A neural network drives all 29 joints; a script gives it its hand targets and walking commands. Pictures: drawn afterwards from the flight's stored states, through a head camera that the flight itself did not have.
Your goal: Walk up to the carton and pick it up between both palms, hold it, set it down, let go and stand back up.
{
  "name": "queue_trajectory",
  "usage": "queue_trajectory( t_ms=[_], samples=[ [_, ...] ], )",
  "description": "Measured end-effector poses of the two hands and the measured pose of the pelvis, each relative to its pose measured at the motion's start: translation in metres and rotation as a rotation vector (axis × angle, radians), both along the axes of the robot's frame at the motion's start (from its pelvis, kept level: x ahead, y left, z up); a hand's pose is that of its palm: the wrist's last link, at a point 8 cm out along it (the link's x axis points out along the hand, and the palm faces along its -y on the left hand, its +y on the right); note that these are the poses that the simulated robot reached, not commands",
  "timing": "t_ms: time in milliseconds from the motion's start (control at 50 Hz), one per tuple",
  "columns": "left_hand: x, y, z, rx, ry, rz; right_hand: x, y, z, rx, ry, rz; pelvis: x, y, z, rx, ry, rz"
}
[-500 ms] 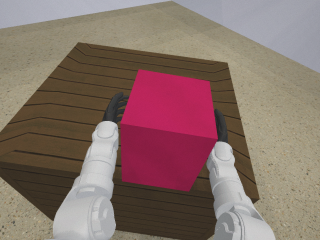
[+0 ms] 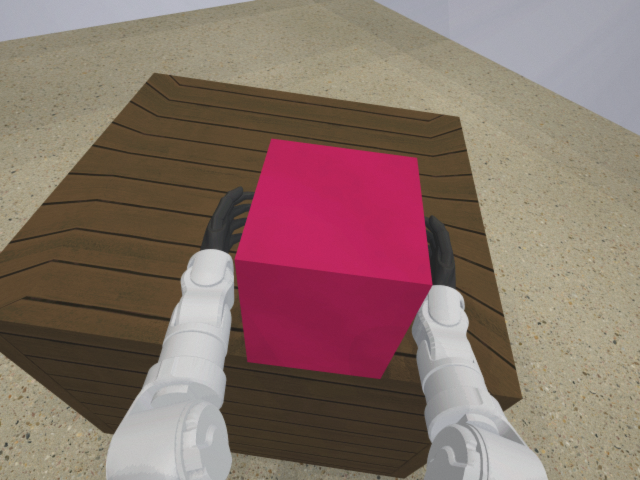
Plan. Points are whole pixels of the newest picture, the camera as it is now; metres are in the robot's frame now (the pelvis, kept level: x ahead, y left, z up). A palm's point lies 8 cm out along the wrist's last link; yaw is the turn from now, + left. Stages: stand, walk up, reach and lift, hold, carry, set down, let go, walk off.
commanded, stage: set down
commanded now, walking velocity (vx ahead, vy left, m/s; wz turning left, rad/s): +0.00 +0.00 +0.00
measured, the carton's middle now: (328, 264) +0.40 -0.02 +0.03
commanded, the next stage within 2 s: none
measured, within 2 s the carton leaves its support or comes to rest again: neither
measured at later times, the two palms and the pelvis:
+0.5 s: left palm (219, 247) +0.40 +0.13 +0.07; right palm (437, 279) +0.37 -0.16 +0.06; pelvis +0.00 +0.00 +0.00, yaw +0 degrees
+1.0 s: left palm (220, 259) +0.41 +0.14 +0.03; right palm (432, 293) +0.37 -0.17 +0.02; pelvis +0.00 +0.00 -0.01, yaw -3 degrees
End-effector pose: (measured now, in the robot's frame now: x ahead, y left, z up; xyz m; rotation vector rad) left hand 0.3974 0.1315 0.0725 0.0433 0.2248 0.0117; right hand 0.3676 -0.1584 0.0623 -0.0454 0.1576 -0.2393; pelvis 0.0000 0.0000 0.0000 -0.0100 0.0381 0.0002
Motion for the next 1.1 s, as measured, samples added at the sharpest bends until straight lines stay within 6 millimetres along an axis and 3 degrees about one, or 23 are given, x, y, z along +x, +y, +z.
queue_trajectory(
  t_ms=[800, 860, 1000, 1100],
  samples=[
    [0.004, 0.000, -0.010, 0.018, -0.002, -0.006, -0.001, -0.001, -0.005, -0.006, -0.031, 0.011, 0.000, 0.001, 0.000, 0.004, -0.003, -0.016],
    [0.005, 0.000, -0.018, 0.043, 0.025, -0.007, 0.001, -0.003, -0.010, -0.011, -0.003, 0.034, -0.001, 0.001, 0.000, 0.002, -0.002, -0.025],
    [0.008, 0.004, -0.039, 0.021, 0.084, 0.026, 0.003, -0.007, -0.043, 0.040, 0.144, 0.047, -0.001, 0.003, -0.006, -0.010, 0.108, -0.045],
    [0.017, 0.012, -0.032, 0.015, 0.045, 0.042, 0.011, -0.009, -0.041, 0.066, 0.120, 0.035, -0.001, 0.005, -0.011, -0.020, 0.169, -0.041]
  ],
)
